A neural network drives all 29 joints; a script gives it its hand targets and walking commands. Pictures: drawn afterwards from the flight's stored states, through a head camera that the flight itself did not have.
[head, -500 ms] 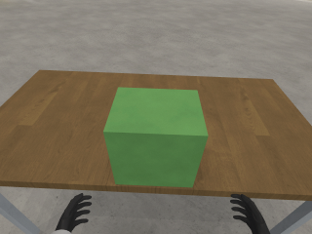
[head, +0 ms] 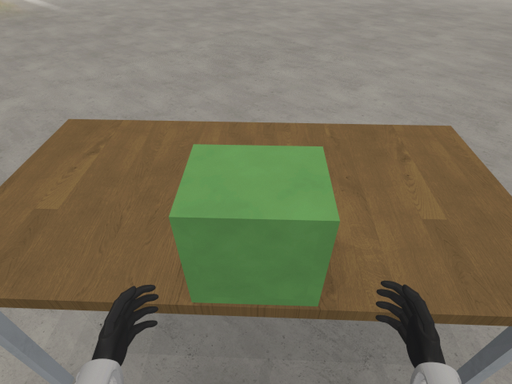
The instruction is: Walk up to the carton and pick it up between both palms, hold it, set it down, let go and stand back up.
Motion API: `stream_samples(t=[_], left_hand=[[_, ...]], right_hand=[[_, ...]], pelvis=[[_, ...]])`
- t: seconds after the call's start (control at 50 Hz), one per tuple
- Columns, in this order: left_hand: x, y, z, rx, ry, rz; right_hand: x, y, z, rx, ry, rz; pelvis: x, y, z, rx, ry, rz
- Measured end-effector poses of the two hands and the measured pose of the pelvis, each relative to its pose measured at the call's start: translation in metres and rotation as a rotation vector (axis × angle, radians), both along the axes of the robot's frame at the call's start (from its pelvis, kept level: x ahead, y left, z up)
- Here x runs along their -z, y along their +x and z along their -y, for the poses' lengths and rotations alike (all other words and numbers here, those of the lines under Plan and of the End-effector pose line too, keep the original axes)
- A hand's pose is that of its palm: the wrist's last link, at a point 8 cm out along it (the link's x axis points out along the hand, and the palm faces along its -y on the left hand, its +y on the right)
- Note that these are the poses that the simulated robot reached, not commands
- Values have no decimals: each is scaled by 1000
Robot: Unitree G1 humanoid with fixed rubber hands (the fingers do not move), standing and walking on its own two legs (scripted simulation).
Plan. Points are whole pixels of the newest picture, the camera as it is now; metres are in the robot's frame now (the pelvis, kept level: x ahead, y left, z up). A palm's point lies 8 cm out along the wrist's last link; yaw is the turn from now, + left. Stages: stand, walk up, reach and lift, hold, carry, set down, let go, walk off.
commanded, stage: reach and lift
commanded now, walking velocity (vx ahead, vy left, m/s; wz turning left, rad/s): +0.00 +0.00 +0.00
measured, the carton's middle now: (256, 225) +0.42 +0.02 +0.03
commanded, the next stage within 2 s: none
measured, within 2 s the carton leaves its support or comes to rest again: neither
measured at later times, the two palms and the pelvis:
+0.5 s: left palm (129, 293) +0.25 +0.20 +0.07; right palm (409, 302) +0.23 -0.19 +0.08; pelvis +0.00 +0.00 +0.00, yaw +0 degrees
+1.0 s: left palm (134, 232) +0.31 +0.20 +0.14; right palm (385, 234) +0.31 -0.17 +0.13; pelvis +0.00 +0.00 +0.00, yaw +0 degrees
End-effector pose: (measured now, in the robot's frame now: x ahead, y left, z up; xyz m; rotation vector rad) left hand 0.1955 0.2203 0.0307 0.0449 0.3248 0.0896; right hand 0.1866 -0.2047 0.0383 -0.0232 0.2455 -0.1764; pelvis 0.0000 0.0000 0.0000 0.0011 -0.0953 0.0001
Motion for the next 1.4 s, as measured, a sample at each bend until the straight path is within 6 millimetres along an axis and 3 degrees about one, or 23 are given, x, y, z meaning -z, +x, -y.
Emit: stream_samples(t=[0.2, 0.32, 0.5, 0.84, 1.04, 1.4], left_hand=[[-10, 6, 4, 3, -22, 15], [-24, 24, 8, 2, -27, 37], [-43, 57, 17, 37, -18, 37], [-75, 92, 23, 57, 17, 39], [-111, 126, 24, 58, 24, 81], [-145, 173, 26, 56, 48, 81]], right_hand=[[-10, 3, -2, 11, 29, 11], [-13, 11, -4, 3, 43, 11], [-37, 46, -11, -8, 64, 76], [-81, 93, -26, -31, 89, 157], [-98, 129, -39, -59, 86, 133], [-126, 183, -46, -81, 52, 120]], pelvis=[[0, 0, 0, 0, 0, 0], [0, 1, 0, 0, 0, -1], [0, 3, 0, 0, 0, -5], [0, 3, 0, 0, 0, -5], [0, 3, 0, 0, 0, -4], [0, 4, 0, 0, 0, -6]])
